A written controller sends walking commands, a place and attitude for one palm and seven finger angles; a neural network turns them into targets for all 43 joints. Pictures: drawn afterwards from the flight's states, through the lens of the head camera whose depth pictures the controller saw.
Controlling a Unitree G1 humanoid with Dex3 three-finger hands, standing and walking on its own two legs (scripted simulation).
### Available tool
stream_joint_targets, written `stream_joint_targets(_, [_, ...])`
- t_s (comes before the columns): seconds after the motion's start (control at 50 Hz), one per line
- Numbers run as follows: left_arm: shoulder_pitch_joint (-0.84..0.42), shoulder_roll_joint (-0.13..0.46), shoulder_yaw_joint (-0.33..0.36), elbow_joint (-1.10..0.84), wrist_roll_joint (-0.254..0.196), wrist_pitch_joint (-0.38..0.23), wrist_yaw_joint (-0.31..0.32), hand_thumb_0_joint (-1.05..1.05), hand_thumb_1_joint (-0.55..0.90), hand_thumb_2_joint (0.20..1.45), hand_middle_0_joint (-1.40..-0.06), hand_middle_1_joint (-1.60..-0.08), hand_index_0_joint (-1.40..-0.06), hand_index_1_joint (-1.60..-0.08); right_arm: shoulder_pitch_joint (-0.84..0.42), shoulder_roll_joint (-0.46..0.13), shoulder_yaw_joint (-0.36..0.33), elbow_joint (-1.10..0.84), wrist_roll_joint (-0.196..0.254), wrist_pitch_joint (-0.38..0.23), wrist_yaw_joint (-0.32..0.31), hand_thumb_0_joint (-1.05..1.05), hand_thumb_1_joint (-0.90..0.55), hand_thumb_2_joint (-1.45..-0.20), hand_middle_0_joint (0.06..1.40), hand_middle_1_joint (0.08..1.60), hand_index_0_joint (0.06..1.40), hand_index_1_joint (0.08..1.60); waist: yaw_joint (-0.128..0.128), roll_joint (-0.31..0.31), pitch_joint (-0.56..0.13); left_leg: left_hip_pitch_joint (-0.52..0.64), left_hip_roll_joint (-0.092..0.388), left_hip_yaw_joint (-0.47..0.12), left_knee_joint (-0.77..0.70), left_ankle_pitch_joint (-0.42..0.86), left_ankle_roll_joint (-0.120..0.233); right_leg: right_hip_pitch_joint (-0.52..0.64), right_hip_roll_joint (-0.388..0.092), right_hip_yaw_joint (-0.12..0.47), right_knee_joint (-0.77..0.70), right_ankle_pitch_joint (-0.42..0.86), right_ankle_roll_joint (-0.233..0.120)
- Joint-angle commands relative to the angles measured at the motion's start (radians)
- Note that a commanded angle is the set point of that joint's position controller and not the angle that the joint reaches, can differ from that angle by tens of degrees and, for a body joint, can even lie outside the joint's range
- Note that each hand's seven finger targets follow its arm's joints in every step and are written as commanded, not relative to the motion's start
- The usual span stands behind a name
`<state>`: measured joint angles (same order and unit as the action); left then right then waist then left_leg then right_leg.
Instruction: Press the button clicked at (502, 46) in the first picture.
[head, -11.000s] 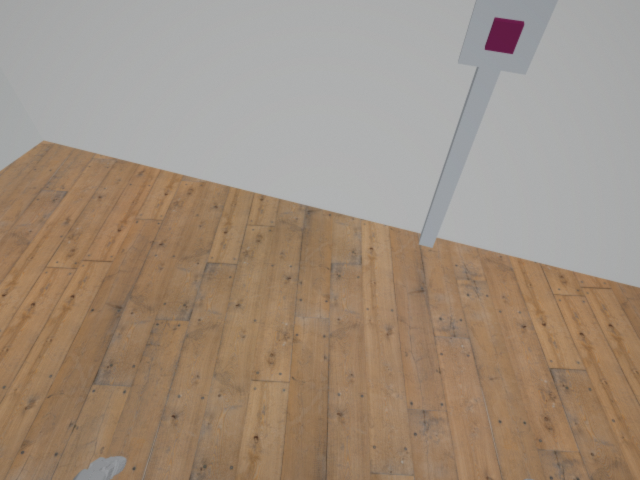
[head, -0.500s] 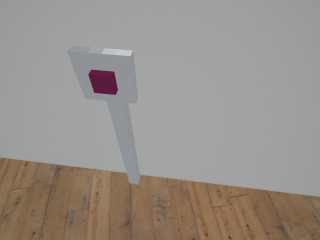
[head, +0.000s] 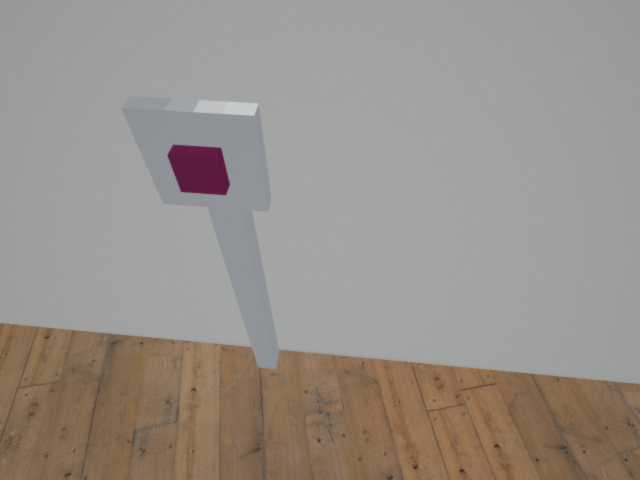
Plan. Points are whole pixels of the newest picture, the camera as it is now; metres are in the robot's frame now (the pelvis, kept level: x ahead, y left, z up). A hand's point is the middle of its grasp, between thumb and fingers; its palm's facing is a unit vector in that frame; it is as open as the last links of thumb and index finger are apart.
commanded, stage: come to a stop and stand still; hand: left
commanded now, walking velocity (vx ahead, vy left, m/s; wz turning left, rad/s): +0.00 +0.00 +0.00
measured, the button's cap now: (201, 169) +0.51 +0.21 +0.10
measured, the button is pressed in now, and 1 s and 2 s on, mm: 0 0 0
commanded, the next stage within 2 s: look again from close up in 0.38 s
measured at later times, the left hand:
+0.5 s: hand out of the picture -0.02 +0.18 -0.17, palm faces +0.00 -0.98 -0.19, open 7.4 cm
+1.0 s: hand out of the picture -0.01 +0.16 -0.18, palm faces +0.01 -0.98 -0.19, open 7.3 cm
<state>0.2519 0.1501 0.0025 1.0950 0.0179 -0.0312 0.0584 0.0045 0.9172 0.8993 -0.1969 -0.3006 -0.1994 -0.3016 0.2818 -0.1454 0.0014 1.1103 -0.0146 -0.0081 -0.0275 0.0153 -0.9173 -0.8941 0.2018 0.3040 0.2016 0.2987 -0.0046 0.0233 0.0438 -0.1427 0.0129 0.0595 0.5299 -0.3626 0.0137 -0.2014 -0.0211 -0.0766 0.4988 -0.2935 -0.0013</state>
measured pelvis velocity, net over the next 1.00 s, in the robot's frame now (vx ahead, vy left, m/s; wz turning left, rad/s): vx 0.00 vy -0.01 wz -0.01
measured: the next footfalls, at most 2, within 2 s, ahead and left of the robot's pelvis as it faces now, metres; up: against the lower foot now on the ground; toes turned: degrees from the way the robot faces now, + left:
none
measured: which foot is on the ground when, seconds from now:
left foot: down 0.00-1.00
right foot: down 0.00-1.00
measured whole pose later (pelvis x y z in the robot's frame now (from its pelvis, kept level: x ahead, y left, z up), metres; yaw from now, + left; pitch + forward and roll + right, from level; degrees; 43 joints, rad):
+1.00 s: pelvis +0.00 -0.01 +0.00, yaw -1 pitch -1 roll +0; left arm 0.28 0.14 -0.01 1.13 0.02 -0.01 0.04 0.01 0.92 0.90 -0.20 -0.30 -0.20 -0.30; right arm 0.28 -0.12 0.01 1.15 -0.02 -0.02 -0.03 0.01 -0.91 -0.89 0.20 0.30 0.20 0.30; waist 0.00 0.00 0.04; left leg -0.09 0.02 0.06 0.46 -0.35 0.00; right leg -0.19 -0.01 -0.07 0.51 -0.30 -0.01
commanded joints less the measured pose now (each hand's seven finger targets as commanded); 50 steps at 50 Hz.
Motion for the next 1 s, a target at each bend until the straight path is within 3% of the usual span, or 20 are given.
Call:
stream_joint_targets(0.0, [0.052,0.125,0.013,-0.05,-0.009,-0.022,0.0,0.0,0.9,0.9,-0.2,-0.3,-0.2,-0.3,0.101,-0.058,-0.013,-0.079,0.004,-0.023,0.006,0.0,-0.9,-0.9,0.2,0.3,0.2,0.3,-0.026,0.026,-0.09,-0.059,0.064,-0.07,-0.087,0.204,0.003,0.075,-0.151,0.119,0.027,0.546,-0.074])
stream_joint_targets(0.04, [0.059,0.102,0.007,-0.048,-0.013,-0.012,-0.005,0.0,0.9,0.9,-0.2,-0.3,-0.2,-0.3,0.106,-0.095,-0.012,-0.072,-0.004,-0.027,-0.003,0.0,-0.9,-0.9,0.2,0.3,0.2,0.3,-0.009,0.091,-0.076,-0.031,0.115,-0.093,-0.067,0.511,0.021,0.055,-0.092,0.08,0.042,0.377,-0.055])
stream_joint_targets(0.06, [0.064,0.1,0.006,-0.045,-0.013,-0.006,-0.006,0.0,0.9,0.9,-0.2,-0.3,-0.2,-0.3,0.094,-0.102,-0.012,-0.077,-0.001,-0.027,-0.007,0.0,-0.9,-0.9,0.2,0.3,0.2,0.3,-0.003,0.1,-0.067,-0.018,0.121,-0.091,-0.069,0.558,0.025,0.049,-0.083,0.071,0.038,0.325,-0.051])
stream_joint_targets(0.08, [0.054,0.099,0.004,-0.043,-0.01,0.0,-0.008,0.0,0.9,0.9,-0.2,-0.3,-0.2,-0.3,0.088,-0.106,-0.009,-0.08,-0.001,-0.023,-0.008,0.0,-0.9,-0.9,0.2,0.3,0.2,0.3,-0.002,0.084,-0.036,-0.034,0.125,-0.097,-0.075,0.541,0.031,0.038,-0.074,0.066,0.026,0.266,-0.047])
stream_joint_targets(0.12, [0.052,0.092,0.0,-0.039,-0.01,0.009,-0.012,0.0,0.9,0.9,-0.2,-0.3,-0.2,-0.3,0.074,-0.113,-0.008,-0.086,0.002,-0.018,-0.008,0.0,-0.9,-0.9,0.2,0.3,0.2,0.3,0.0,-0.003,0.03,-0.074,0.116,-0.098,-0.114,0.369,0.032,0.015,-0.07,0.072,-0.008,0.192,-0.042])
stream_joint_targets(0.16, [0.046,0.095,-0.001,-0.042,-0.009,0.018,-0.018,0.0,0.9,0.9,-0.2,-0.3,-0.2,-0.3,0.063,-0.112,-0.004,-0.088,0.001,-0.014,-0.004,0.0,-0.9,-0.9,0.2,0.3,0.2,0.3,0.001,-0.014,0.08,-0.116,0.104,-0.107,-0.162,0.187,0.034,-0.008,-0.067,0.087,-0.038,0.098,-0.04])
stream_joint_targets(0.18, [0.044,0.096,-0.001,-0.045,-0.006,0.019,-0.02,0.0,0.9,0.9,-0.2,-0.3,-0.2,-0.3,0.062,-0.113,-0.005,-0.085,-0.001,-0.015,-0.002,0.0,-0.9,-0.9,0.2,0.3,0.2,0.3,0.004,0.009,0.087,-0.127,0.102,-0.114,-0.178,0.154,0.037,-0.007,-0.063,0.087,-0.04,0.077,-0.04])
stream_joint_targets(0.24, [0.057,0.097,-0.001,-0.043,-0.006,0.021,-0.024,0.0,0.9,0.9,-0.2,-0.3,-0.2,-0.3,0.061,-0.115,-0.003,-0.08,0.0,-0.016,0.0,0.0,-0.9,-0.9,0.2,0.3,0.2,0.3,0.007,0.0,0.095,-0.141,0.095,-0.116,-0.207,0.065,0.039,-0.013,-0.061,0.096,-0.057,0.035,-0.038])
stream_joint_targets(0.32, [0.068,0.094,-0.001,-0.041,-0.006,0.018,-0.025,0.0,0.9,0.9,-0.2,-0.3,-0.2,-0.3,0.071,-0.113,0.0,-0.065,0.0,-0.019,0.0,0.0,-0.9,-0.9,0.2,0.3,0.2,0.3,0.008,-0.019,0.078,-0.126,0.092,-0.115,-0.21,0.079,0.041,-0.005,-0.065,0.1,-0.063,0.056,-0.039])
stream_joint_targets(0.42, [0.082,0.091,0.001,-0.024,-0.008,0.01,-0.024,0.0,0.9,0.9,-0.2,-0.3,-0.2,-0.3,0.089,-0.104,0.002,-0.036,0.003,-0.027,-0.004,0.0,-0.9,-0.9,0.2,0.3,0.2,0.3,0.006,-0.024,0.023,-0.07,0.091,-0.093,-0.178,0.205,0.036,0.025,-0.079,0.098,-0.05,0.164,-0.04])
stream_joint_targets(0.58, [0.092,0.081,0.004,-0.002,-0.009,0.006,-0.019,0.0,0.9,0.9,-0.2,-0.3,-0.2,-0.3,0.108,-0.083,0.002,0.006,0.004,-0.027,-0.011,0.0,-0.9,-0.9,0.2,0.3,0.2,0.3,0.003,-0.017,0.011,-0.038,0.092,-0.081,-0.151,0.315,0.028,0.047,-0.083,0.095,-0.034,0.278,-0.046])
stream_joint_targets(0.7, [0.096,0.074,0.004,0.01,-0.008,0.008,-0.017,0.0,0.9,0.9,-0.2,-0.3,-0.2,-0.3,0.103,-0.072,0.0,0.019,0.004,-0.024,-0.015,0.0,-0.9,-0.9,0.2,0.3,0.2,0.3,0.005,-0.012,0.037,-0.04,0.092,-0.073,-0.149,0.299,0.025,0.034,-0.088,0.098,-0.044,0.285,-0.047])
stream_joint_targets(0.88, [0.094,0.077,0.006,0.011,-0.006,0.006,-0.017,0.0,0.9,0.9,-0.2,-0.3,-0.2,-0.3,0.098,-0.065,-0.003,0.023,0.004,-0.02,-0.016,0.0,-0.9,-0.9,0.2,0.3,0.2,0.3,0.003,-0.034,0.038,-0.035,0.093,-0.068,-0.145,0.29,0.019,0.038,-0.089,0.104,-0.051,0.32,-0.052])
stream_joint_targets(0.96, [0.095,0.08,0.008,0.007,-0.007,0.007,-0.018,0.0,0.9,0.9,-0.2,-0.3,-0.2,-0.3,0.094,-0.064,-0.002,0.024,0.003,-0.022,-0.017,0.0,-0.9,-0.9,0.2,0.3,0.2,0.3,0.007,-0.003,0.029,-0.028,0.094,-0.065,-0.148,0.3,0.019,0.039,-0.09,0.104,-0.053,0.31,-0.051])
stream_joint_targets(0.98, [0.093,0.081,0.008,0.006,-0.007,0.006,-0.018,0.0,0.9,0.9,-0.2,-0.3,-0.2,-0.3,0.096,-0.067,-0.003,0.023,0.003,-0.022,-0.017,0.0,-0.9,-0.9,0.2,0.3,0.2,0.3,0.005,-0.022,0.022,-0.023,0.096,-0.07,-0.145,0.307,0.02,0.042,-0.085,0.103,-0.05,0.312,-0.051])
